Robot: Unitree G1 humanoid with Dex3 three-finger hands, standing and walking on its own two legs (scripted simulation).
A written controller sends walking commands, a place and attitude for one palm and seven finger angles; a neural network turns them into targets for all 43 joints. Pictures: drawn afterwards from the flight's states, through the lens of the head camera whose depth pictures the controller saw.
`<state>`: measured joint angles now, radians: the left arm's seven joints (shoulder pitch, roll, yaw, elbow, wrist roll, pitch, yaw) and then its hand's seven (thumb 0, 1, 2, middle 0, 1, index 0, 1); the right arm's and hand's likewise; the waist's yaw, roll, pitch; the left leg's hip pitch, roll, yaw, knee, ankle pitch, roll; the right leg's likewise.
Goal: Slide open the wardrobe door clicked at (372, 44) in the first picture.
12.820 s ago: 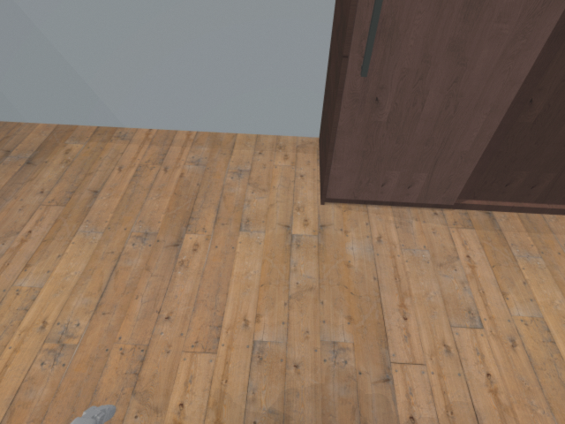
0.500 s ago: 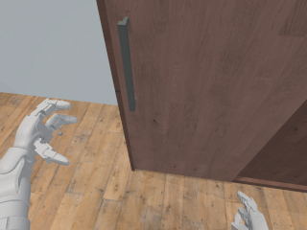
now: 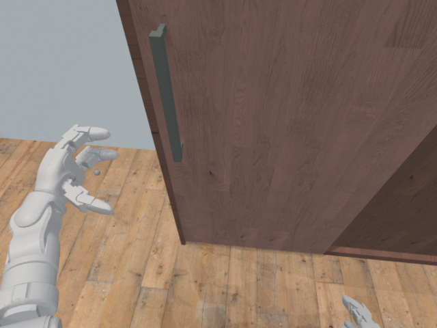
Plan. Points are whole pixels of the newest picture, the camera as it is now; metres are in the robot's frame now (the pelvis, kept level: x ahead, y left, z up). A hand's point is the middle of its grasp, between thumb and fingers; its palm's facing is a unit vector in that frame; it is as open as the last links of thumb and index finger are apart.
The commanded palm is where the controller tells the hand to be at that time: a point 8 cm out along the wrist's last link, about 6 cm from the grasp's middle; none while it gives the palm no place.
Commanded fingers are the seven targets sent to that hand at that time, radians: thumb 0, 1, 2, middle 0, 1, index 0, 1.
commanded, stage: move the hooked fingers beside the handle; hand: left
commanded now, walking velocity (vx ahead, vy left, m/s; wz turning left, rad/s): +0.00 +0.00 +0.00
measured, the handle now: (171, 104) +0.53 +0.12 +0.11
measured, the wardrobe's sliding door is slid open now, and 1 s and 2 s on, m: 0.00 0.00 0.00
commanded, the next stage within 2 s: feel for the door with the fingertips in 1.64 s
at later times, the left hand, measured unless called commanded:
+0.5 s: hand (124, 143) +0.43 +0.20 +0.09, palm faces -0.09 -1.00 +0.00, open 14.0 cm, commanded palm +0.41 +0.26 +0.10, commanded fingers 0.00 -0.50 0.30 -0.30 -1.20 -0.30 -1.20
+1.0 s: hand (137, 128) +0.47 +0.19 +0.10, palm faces -0.08 -1.00 -0.02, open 14.0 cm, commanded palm +0.45 +0.24 +0.10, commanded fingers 0.00 -0.50 0.30 -0.30 -1.20 -0.30 -1.20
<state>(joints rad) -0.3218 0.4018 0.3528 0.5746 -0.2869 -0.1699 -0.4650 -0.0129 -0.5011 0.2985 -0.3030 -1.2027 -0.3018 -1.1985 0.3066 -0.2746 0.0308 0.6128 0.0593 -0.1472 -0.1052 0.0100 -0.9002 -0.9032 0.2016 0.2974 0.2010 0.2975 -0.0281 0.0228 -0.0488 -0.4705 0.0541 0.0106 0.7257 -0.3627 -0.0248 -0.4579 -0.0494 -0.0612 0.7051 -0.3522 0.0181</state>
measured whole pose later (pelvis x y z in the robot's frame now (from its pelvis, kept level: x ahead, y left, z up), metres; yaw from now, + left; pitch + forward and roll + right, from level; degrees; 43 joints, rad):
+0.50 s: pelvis +0.00 +0.00 -0.01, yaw -1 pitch +11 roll -1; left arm -0.64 0.45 0.35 0.91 -0.21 -0.26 -0.41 -0.01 -0.50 0.30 -0.30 -1.20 -0.30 -1.20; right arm 0.34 -0.28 0.02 0.64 0.05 -0.05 -0.08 0.01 -0.90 -0.90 0.20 0.30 0.20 0.30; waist -0.08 0.01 -0.05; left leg -0.58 0.06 0.02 0.77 -0.38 -0.03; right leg -0.57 -0.04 -0.05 0.75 -0.36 0.02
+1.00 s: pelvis +0.00 +0.00 -0.01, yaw -2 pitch +14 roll -1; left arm -0.80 0.48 0.37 1.07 -0.15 -0.31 -0.35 -0.01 -0.50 0.30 -0.30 -1.20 -0.30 -1.20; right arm 0.37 -0.26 0.02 0.64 0.03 0.01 -0.05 0.00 -0.90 -0.90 0.20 0.30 0.20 0.30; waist -0.12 0.01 -0.07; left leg -0.67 0.07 0.03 0.82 -0.39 -0.02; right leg -0.66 -0.03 -0.04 0.78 -0.36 0.02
